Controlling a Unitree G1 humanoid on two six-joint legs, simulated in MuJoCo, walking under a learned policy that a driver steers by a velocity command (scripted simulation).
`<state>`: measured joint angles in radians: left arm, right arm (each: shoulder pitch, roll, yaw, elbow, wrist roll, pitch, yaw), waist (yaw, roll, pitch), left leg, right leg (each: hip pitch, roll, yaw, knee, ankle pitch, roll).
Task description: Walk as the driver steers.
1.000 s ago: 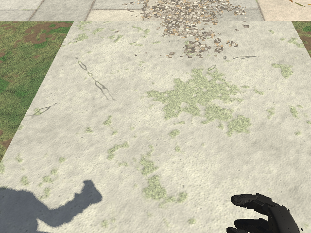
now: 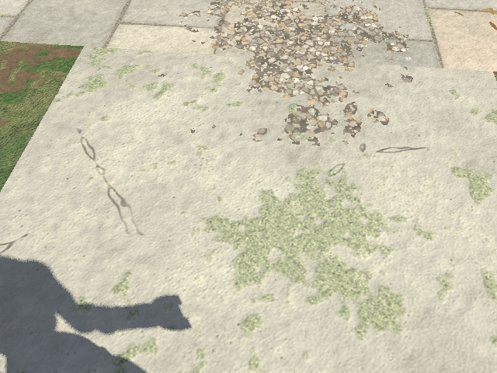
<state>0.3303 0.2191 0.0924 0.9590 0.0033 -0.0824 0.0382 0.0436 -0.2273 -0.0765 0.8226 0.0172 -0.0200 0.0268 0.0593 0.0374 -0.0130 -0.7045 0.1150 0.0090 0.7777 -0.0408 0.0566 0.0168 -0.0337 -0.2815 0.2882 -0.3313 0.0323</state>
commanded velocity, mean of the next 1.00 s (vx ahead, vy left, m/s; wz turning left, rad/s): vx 0.50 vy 0.00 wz -0.07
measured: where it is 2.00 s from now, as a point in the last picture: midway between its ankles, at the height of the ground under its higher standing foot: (279, 189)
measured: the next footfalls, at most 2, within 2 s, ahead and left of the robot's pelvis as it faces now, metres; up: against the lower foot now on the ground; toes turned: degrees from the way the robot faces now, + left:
left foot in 0.10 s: +0.21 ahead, +0.13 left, +0.00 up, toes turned +8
right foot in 0.66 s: +0.57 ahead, -0.02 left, +0.00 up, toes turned +3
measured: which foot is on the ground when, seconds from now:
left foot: up 0.00-0.08, down 0.10-0.68, up 0.70-1.00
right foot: down 0.00-0.10, up 0.12-0.64, down 0.66-1.00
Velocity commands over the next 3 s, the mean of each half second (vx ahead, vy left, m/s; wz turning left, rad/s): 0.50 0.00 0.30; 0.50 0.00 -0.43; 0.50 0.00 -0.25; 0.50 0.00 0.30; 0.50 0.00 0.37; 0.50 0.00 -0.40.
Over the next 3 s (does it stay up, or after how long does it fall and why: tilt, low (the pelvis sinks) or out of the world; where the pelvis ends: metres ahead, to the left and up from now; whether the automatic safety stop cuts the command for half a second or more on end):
stays up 1.66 -0.01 0.01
